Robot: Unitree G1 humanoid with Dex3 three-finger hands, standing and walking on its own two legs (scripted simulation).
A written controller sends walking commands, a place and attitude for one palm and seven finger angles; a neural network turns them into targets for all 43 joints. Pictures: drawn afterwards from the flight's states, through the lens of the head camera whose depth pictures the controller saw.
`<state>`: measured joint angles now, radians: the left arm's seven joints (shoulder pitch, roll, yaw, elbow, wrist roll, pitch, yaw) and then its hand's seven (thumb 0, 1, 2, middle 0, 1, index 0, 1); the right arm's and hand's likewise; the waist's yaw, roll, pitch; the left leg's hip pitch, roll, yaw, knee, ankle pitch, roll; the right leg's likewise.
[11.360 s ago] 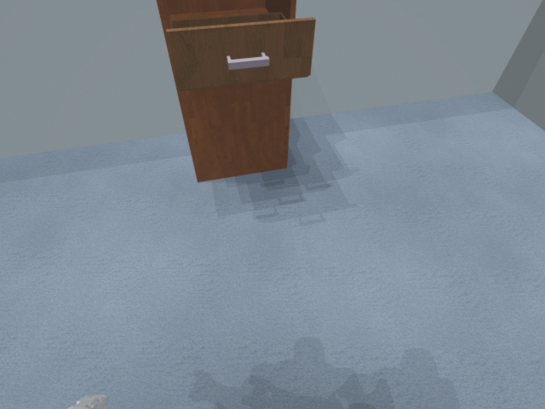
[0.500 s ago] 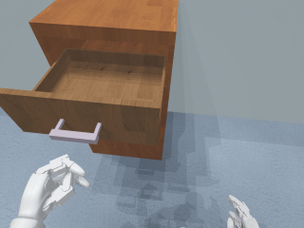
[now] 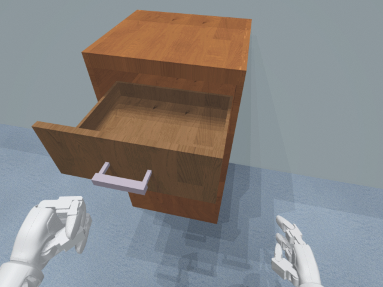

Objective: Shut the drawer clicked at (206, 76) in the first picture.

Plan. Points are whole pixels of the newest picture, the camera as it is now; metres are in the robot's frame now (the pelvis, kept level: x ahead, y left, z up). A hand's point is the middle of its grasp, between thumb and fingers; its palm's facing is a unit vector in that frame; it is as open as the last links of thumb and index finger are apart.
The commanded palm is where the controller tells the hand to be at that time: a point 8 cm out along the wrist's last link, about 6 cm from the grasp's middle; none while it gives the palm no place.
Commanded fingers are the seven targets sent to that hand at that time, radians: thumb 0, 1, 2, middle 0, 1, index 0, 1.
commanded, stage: raise the hand and make a fist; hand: left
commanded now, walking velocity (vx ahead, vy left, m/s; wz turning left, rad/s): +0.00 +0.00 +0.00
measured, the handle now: (123, 176) +0.34 +0.21 +0.03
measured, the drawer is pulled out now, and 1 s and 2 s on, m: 0.29 0.29 0.29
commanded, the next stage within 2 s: bring the fist close to the handle in 0.48 s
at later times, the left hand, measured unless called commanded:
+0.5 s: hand (78, 228) +0.17 +0.21 +0.12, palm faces +0.02 -0.99 -0.11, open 3.2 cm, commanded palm +0.14 +0.26 +0.13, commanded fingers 0.00 0.90 0.90 -1.40 -1.60 -1.40 -1.60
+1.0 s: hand (99, 220) +0.21 +0.20 +0.09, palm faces -0.01 -1.00 -0.08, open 3.2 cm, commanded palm +0.18 +0.25 +0.09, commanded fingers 0.00 0.90 0.90 -1.40 -1.60 -1.40 -1.60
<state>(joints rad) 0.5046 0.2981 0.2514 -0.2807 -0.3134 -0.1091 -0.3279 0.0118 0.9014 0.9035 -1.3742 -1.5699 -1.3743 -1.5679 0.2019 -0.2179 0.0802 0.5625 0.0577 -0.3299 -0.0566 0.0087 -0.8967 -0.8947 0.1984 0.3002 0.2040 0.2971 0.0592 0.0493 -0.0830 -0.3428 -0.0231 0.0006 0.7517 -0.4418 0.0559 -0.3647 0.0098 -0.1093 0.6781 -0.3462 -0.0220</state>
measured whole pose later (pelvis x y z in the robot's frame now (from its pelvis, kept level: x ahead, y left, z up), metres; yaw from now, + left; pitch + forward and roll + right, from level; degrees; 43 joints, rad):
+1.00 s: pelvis -0.02 -0.02 +0.00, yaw -1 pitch +2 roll -1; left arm 0.29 0.30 0.30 0.02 -0.32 -0.18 -0.39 0.01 0.90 0.90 -1.40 -1.60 -1.40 -1.60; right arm 0.24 -0.28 0.05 0.65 0.04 -0.37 -0.08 0.01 -0.90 -0.89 0.20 0.30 0.20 0.30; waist 0.02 0.04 -0.04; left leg -0.36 -0.01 0.00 0.71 -0.40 0.03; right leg -0.39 0.02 -0.11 0.67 -0.32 -0.05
